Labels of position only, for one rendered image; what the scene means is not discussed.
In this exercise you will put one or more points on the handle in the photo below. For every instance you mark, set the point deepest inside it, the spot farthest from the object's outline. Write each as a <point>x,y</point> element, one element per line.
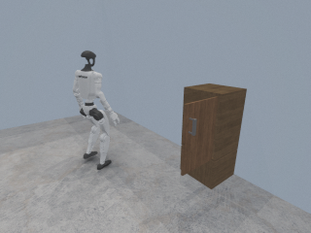
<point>194,123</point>

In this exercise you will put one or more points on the robot head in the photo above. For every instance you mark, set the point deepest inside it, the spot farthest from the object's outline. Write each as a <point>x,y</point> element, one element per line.
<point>88,55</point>

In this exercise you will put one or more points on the right robot upper arm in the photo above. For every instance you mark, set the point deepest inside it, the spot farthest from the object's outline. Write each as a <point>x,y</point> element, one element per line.
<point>97,83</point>

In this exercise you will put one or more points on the robot right hand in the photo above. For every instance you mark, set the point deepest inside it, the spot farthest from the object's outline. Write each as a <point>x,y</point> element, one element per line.
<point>113,116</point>

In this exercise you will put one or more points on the left robot upper arm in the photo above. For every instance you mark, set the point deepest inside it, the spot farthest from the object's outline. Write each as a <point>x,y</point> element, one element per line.
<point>76,82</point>

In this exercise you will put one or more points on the right robot forearm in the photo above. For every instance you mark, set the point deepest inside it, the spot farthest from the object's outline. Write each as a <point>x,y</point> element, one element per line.
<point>104,103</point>

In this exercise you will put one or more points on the left robot forearm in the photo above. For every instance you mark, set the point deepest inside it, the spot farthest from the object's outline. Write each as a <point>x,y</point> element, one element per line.
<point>79,99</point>

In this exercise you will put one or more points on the left robot shin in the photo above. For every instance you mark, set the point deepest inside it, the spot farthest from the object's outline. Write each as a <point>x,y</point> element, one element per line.
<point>92,138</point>

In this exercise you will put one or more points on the cupboard door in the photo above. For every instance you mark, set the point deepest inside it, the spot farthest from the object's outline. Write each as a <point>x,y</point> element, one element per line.
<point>198,149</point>

